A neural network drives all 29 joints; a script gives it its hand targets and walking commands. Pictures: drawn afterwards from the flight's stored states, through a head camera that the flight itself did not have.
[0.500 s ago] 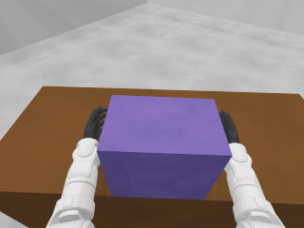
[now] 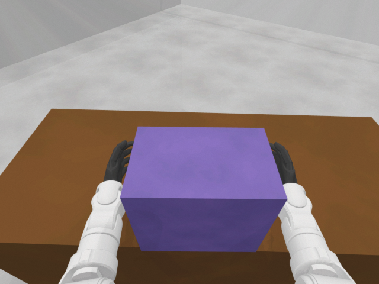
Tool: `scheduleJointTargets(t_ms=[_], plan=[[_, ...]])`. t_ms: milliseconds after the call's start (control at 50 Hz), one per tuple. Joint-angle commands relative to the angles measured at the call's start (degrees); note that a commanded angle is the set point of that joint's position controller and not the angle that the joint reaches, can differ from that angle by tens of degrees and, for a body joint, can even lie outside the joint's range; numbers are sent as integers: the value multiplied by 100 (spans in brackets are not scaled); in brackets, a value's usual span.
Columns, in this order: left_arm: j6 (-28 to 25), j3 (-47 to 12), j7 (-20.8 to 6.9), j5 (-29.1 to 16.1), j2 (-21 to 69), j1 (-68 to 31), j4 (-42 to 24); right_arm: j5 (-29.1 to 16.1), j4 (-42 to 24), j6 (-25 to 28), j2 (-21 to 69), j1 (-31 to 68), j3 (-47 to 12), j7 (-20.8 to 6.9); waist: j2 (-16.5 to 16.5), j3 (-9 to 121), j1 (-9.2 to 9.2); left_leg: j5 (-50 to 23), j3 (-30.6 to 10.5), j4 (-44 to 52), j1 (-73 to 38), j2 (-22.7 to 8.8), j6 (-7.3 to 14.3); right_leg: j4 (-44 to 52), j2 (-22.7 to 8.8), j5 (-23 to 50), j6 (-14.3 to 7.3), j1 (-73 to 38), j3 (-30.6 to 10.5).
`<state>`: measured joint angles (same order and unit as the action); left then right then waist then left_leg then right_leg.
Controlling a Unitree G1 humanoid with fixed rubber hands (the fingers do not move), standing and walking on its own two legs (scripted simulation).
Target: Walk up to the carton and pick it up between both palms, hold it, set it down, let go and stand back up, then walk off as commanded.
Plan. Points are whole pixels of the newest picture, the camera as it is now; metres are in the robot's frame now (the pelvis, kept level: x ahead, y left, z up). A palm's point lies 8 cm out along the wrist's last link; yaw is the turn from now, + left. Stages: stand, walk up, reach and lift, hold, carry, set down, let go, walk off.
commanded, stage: set down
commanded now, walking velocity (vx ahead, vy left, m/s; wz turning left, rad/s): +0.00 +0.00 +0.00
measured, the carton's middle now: (199, 192) +0.35 -0.02 +0.01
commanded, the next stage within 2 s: none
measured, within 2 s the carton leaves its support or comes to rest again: neither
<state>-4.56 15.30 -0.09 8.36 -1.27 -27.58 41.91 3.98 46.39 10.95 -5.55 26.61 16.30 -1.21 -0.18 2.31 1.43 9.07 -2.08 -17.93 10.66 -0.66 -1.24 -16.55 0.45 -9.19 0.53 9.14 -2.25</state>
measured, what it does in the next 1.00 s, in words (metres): stands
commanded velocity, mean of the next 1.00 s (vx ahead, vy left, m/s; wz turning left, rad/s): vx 0.00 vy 0.00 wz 0.00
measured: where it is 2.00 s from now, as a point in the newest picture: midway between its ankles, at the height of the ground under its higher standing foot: outside the picture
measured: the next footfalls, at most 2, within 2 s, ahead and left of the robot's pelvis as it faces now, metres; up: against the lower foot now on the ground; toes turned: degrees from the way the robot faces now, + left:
none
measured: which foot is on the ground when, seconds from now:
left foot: down 0.00-1.00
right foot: down 0.00-1.00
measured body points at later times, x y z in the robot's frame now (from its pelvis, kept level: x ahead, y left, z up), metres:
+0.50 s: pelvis +0.00 +0.00 +0.00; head +0.01 +0.00 +0.45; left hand +0.38 +0.17 +0.06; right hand +0.36 -0.21 +0.06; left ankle +0.00 +0.13 -0.75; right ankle -0.01 -0.13 -0.75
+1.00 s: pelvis -0.01 -0.01 -0.01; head +0.02 -0.01 +0.43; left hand +0.39 +0.20 +0.05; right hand +0.39 -0.26 +0.04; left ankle +0.00 +0.13 -0.75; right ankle -0.01 -0.13 -0.75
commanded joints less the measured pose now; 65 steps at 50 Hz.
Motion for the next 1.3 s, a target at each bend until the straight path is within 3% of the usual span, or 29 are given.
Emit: scheduleJointTargets(t_ms=[0, 120, 140, 260, 400, 460, 500, 520, 560, 600, 660, 720, 760, 880, 940, 960, 1000, 1020, 1040, 1060, 1080, 1100, 1160, 1200, 1220, 1280], plan=[[-334, -1628, -507, 182, 2907, -2405, -326, 335, -458, 367, 2537, 2438, -1711, -714, -39, 1602, 22, -1272, 518, 105, -688, 86, -211, 101, 84, 1280, 0, -345, 487], [-477, -1188, -560, 376, 2624, -2406, 60, 527, -239, 421, 2554, 2384, -1500, -735, 130, 1251, -68, -915, 571, 235, -508, 86, -100, 138, 41, 990, 37, -363, 469], [-519, -1210, -557, 362, 2617, -2538, 19, 590, -206, 454, 2523, 2376, -1422, -741, 96, 1323, 8, -904, 595, 227, -534, 90, -129, 113, 50, 982, 47, -344, 489], [-662, -931, -512, 501, 2454, -2482, 219, 784, 67, 534, 2444, 2255, -1144, -733, 83, 1220, 13, -813, 598, 223, -552, 78, -101, 168, 32, 801, 32, -205, 511], [-780, -676, -330, 436, 1581, -2344, 396, 686, 286, 619, 1608, 2079, -916, -561, 79, 1269, -29, -882, 673, 193, -552, 44, -106, 119, 33, 887, 70, -188, 500], [-828, -656, -36, 64, 601, -2346, 514, 229, 665, 636, 436, 2046, -822, -343, -5, 1245, -81, -778, 648, 163, -468, -13, -125, 96, 64, 634, 22, 57, 483], [-863, -710, 302, -415, -390, -2338, 663, -444, 990, 646, -610, 2026, -1022, -115, -73, 1253, -255, -777, 639, 101, -350, -51, -145, 45, 81, 526, -2, 204, 392], [-881, -883, 440, -738, -639, -2489, 684, -814, 1112, 647, -962, 2170, -1182, -14, -76, 1405, -205, -805, 590, 3, -309, -65, -177, -16, 101, 549, -14, 331, 380], [-954, -1139, 635, -1272, -797, -2677, 904, -1566, 1147, 638, -1073, 2553, -1680, 102, -67, 1896, -366, -833, 496, -285, -44, -77, -156, -177, 140, 560, -69, 516, 304], [-1145, -1324, 681, -1649, -920, -2616, 1151, -1918, 930, 729, -1209, 2742, -1835, 197, 36, 2578, -332, -1063, 410, -607, 139, -78, -145, -384, 136, 945, -77, 530, 228], [-1359, -1233, 607, -1744, -1278, -2547, 1399, -2038, 893, 881, -1631, 2824, -1806, 308, 92, 3159, -336, -1560, 388, -972, 180, -40, -222, -659, 155, 1662, -43, 456, 243], [-1371, -1065, 481, -1679, -1563, -2565, 1127, -2188, 1019, 987, -2101, 2758, -1795, 360, 100, 3507, -291, -2026, 437, -1127, 166, 12, -349, -899, 172, 2660, 61, 86, 248], [-1351, -1051, 401, -1703, -1693, -2625, 1052, -2403, 1179, 965, -2160, 2728, -1961, 356, 153, 3320, -305, -1974, 452, -1102, 305, 28, -335, -971, 178, 2781, 119, 75, 234], [-1173, -1334, 227, -2019, -1730, -2715, 902, -2717, 1175, 875, -2329, 2825, -2030, 244, 253, 3189, -102, -1696, 435, -1143, 461, 83, -265, -1045, 194, 2478, 123, 369, 221], [-1073, -1361, 188, -2149, -1992, -2871, 505, -2918, 997, 793, -2518, 2804, -2138, 143, 44, 3450, -181, -1771, 423, -1132, 330, 103, -251, -1066, 168, 2479, 93, 384, 191], [-975, -1346, 158, -2120, -1998, -2795, 809, -2948, 1159, 723, -2531, 2788, -2175, 128, 117, 3201, -180, -1674, 393, -1168, 382, 111, -227, -1051, 179, 2289, 109, 495, 195], [-838, -1410, 130, -2182, -2144, -2993, 717, -3015, 1185, 597, -2611, 2883, -2202, 66, 21, 3152, -192, -1544, 383, -1117, 320, 126, -207, -995, 159, 2057, 93, 556, 212], [-774, -1393, 109, -2189, -2194, -3032, 620, -3037, 1067, 555, -2574, 2865, -2226, 62, 30, 3182, -251, -1517, 374, -1103, 297, 116, -175, -989, 150, 2003, 95, 587, 198], [-703, -1369, 135, -2284, -2334, -3198, 113, -3111, 491, 557, -2761, 3094, -2160, 52, 19, 3670, -265, -1650, 397, -1112, 159, 134, -200, -1022, 171, 2227, 126, 438, 214], [-584, -1343, 126, -2281, -2350, -3154, 459, -3128, 694, 457, -2756, 3074, -2210, 28, 39, 3373, -291, -1552, 355, -1093, 268, 142, -168, -990, 158, 2091, 132, 487, 187], [-484, -1398, 100, -2277, -2313, -3154, 680, -3066, 856, 362, -2777, 3094, -2175, 22, 111, 3153, -169, -1381, 326, -1076, 284, 137, -148, -953, 164, 1897, 123, 628, 201], [-397, -1365, 80, -2263, -2363, -3075, 724, -3083, 794, 287, -2793, 3074, -2189, 8, 139, 3014, -245, -1263, 321, -1023, 283, 133, -108, -903, 150, 1760, 118, 578, 194], [-131, -1280, 74, -2300, -2567, -3326, 242, -3141, 446, 55, -2912, 3134, -2178, -3, 102, 3285, -291, -1252, 330, -929, 39, 145, -86, -853, 144, 1656, 127, 535, 212], [78, -1258, 62, -2310, -2620, -3400, 449, -3151, 513, -130, -2864, 3256, -2211, -15, 148, 2979, -343, -1122, 280, -890, 64, 133, -51, -760, 136, 1402, 115, 630, 201], [174, -1318, 50, -2356, -2594, -3441, 580, -3129, 522, -221, -2907, 3341, -2168, -15, 223, 2800, -245, -915, 275, -841, 95, 143, -41, -716, 138, 1208, 119, 672, 207], [452, -1342, 32, -2457, -2737, -3588, 246, -3039, 99, -511, -3033, 3406, -2005, 4, 332, 2840, -185, -627, 251, -697, -49, 121, 51, -579, 141, 725, 111, 648, 242]])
